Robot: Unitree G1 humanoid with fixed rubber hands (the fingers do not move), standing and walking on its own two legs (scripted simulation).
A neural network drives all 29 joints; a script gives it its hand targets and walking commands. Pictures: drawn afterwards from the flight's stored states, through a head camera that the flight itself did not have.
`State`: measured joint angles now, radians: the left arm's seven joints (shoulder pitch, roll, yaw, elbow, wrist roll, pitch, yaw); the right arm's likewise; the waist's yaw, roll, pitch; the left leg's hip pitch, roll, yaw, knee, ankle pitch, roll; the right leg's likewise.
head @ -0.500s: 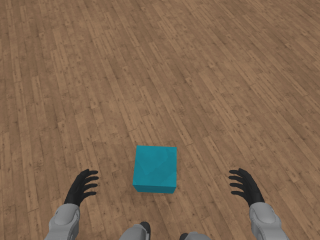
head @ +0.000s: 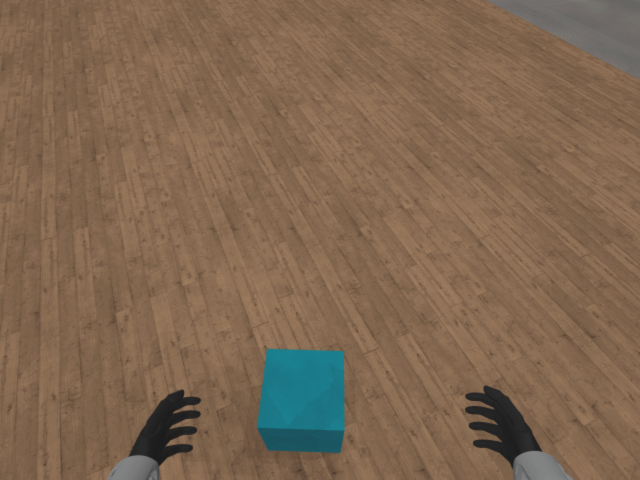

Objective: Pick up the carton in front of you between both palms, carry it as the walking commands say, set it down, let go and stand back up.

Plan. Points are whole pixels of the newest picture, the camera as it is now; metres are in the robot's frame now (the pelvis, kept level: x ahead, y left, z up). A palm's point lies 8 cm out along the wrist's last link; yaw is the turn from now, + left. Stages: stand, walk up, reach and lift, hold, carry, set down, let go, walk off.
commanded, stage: let go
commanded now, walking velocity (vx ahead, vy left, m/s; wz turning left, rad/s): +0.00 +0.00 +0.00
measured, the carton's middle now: (304, 402) +0.40 +0.06 -0.65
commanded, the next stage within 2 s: stand in 0.06 s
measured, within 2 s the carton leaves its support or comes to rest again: neither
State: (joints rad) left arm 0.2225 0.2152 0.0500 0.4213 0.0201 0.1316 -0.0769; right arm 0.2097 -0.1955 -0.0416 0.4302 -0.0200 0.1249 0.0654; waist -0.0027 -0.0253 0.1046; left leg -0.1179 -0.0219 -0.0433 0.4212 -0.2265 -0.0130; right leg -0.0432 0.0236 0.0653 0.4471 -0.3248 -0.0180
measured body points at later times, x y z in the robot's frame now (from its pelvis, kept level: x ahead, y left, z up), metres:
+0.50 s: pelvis +0.01 +0.02 +0.00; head +0.02 +0.03 +0.45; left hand +0.15 +0.31 -0.11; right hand +0.15 -0.28 -0.10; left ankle +0.01 +0.13 -0.74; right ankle -0.05 -0.11 -0.74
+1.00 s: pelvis +0.00 +0.02 +0.00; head +0.00 +0.03 +0.45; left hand +0.11 +0.32 -0.12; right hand +0.11 -0.28 -0.11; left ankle +0.01 +0.13 -0.74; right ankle -0.05 -0.11 -0.74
